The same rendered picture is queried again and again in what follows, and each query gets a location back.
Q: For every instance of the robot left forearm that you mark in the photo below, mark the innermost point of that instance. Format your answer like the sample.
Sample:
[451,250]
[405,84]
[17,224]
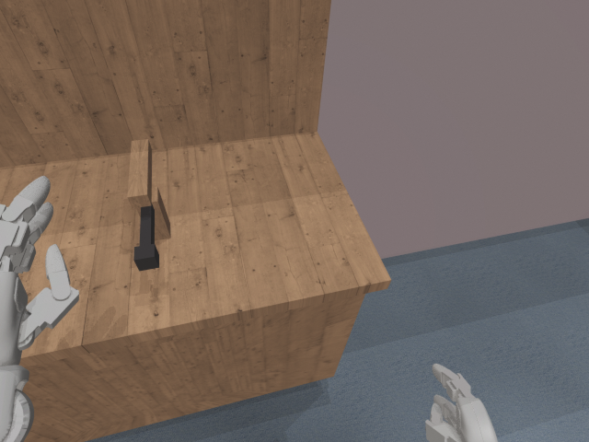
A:
[16,408]

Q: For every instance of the counter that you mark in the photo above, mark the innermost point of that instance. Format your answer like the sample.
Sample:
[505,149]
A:
[207,110]

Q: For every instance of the tap lever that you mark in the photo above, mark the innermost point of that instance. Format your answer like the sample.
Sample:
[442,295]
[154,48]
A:
[146,256]

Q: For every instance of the robot left hand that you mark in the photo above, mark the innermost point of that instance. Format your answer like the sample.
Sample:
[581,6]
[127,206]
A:
[21,224]

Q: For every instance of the robot right hand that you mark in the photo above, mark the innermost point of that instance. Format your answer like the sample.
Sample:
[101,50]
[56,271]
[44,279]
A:
[468,421]

